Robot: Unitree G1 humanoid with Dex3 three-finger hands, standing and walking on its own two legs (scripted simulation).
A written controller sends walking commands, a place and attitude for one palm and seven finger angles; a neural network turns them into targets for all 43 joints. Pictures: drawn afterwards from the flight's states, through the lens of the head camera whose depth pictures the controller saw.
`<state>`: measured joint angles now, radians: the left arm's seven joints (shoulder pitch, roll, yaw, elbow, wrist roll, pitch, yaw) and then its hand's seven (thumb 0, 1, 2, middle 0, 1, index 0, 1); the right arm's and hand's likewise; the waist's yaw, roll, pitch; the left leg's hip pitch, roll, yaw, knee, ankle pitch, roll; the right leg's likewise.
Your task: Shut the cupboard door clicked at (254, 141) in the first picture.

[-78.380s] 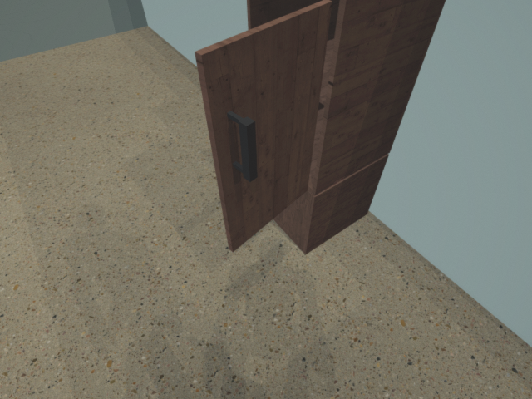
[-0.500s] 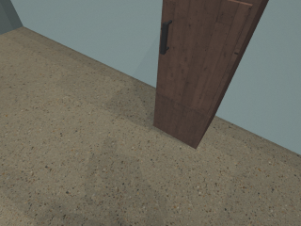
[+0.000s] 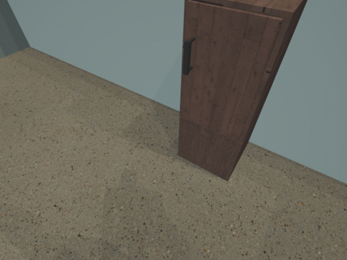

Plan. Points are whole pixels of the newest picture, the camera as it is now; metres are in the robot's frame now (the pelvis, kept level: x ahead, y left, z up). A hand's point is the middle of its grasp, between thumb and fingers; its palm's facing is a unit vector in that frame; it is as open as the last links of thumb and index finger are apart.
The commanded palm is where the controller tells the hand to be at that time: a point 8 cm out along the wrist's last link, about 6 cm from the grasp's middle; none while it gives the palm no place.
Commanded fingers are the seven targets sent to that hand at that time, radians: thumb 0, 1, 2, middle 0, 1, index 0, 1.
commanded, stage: let the arm hang, fingers relaxed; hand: left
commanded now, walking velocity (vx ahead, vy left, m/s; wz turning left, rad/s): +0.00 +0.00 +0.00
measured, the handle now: (189, 56) +0.89 -0.02 +0.04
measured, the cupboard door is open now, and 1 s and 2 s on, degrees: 0 0 0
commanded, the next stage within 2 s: look to check the result in 0.20 s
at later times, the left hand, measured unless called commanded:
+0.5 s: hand out of the picture -0.03 +0.16 -0.18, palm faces +0.03 -0.98 -0.18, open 7.4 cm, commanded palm none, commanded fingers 0.00 0.90 0.90 -0.20 -0.30 -0.20 -0.30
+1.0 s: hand out of the picture +0.01 +0.17 -0.18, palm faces +0.02 -0.98 -0.18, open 7.4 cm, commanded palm none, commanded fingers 0.00 0.90 0.90 -0.20 -0.30 -0.20 -0.30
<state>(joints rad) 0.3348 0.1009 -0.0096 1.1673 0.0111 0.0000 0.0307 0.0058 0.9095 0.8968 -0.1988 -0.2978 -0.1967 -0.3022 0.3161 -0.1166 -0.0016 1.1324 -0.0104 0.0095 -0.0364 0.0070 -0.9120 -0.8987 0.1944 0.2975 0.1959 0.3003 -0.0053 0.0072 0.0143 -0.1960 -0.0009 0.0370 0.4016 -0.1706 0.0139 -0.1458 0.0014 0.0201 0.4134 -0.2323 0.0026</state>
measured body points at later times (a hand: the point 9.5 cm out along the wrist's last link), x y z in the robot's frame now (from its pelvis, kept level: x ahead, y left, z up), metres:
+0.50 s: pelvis +0.01 +0.00 +0.00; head +0.01 +0.00 +0.45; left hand -0.02 +0.21 -0.16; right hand -0.02 -0.21 -0.16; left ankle +0.03 +0.11 -0.74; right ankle +0.00 -0.12 -0.74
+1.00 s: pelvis +0.02 +0.00 +0.00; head +0.03 +0.00 +0.45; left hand +0.01 +0.22 -0.16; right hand +0.01 -0.22 -0.16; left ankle +0.03 +0.11 -0.74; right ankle +0.00 -0.12 -0.74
